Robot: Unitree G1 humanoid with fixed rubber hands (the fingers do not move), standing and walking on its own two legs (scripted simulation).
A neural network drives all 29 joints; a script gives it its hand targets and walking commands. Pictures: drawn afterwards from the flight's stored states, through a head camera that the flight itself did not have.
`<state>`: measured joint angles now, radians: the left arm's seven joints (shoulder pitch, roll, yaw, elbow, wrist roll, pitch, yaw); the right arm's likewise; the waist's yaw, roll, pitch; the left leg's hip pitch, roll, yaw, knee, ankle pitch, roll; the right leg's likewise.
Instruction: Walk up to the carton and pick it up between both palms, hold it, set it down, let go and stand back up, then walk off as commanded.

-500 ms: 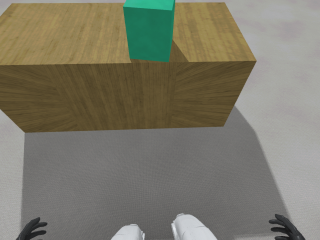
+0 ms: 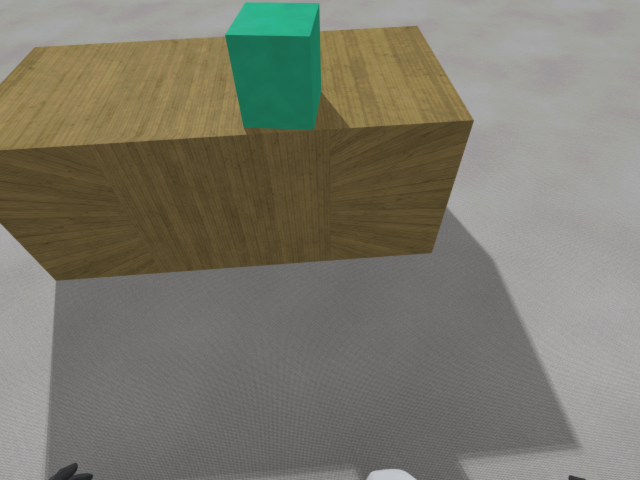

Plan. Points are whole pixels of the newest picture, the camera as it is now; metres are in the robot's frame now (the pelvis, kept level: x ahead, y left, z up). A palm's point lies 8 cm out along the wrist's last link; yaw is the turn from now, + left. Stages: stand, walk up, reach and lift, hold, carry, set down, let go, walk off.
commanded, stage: walk off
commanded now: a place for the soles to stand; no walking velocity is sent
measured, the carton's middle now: (280, 67) +1.10 +0.09 -0.02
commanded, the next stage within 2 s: stand in 0.64 s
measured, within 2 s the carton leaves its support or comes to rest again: neither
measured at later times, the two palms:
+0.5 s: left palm out of the picture +0.12 +0.33 -0.07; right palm out of the picture +0.12 -0.33 -0.08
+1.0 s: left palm out of the picture +0.10 +0.32 -0.07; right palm (599, 465) +0.14 -0.33 -0.07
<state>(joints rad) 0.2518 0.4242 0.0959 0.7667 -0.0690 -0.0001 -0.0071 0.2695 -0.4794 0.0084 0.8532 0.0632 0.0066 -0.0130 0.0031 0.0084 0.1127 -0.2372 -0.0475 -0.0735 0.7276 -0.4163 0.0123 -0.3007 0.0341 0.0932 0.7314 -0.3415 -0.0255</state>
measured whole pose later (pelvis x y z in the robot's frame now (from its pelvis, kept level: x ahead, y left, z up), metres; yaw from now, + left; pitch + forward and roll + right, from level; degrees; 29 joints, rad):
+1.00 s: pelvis +0.02 +0.00 +0.01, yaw +2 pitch -3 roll +1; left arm 0.22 0.43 0.03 0.89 -0.07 -0.03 -0.01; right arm 0.17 -0.47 0.01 0.86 0.06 -0.05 -0.01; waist -0.01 0.00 0.06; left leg -0.21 -0.03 -0.08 0.59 -0.32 -0.01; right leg -0.26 0.01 0.08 0.63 -0.31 0.00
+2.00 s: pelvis +0.01 -0.01 +0.02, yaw +2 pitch -2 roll +1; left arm 0.18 0.43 0.02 1.00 -0.07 -0.03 -0.01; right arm 0.17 -0.47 0.01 0.94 0.06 -0.05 -0.01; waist -0.01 0.00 0.03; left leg -0.20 -0.03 -0.08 0.47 -0.24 -0.02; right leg -0.26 0.00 0.08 0.53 -0.23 0.00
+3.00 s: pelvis +0.01 -0.01 +0.02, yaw +2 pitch -2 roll +1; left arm 0.18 0.43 0.02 1.02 -0.07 -0.03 -0.01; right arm 0.17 -0.46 0.01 0.96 0.06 -0.04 -0.01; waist -0.01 0.00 0.02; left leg -0.20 -0.03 -0.08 0.46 -0.23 -0.02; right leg -0.26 0.00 0.08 0.52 -0.23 0.00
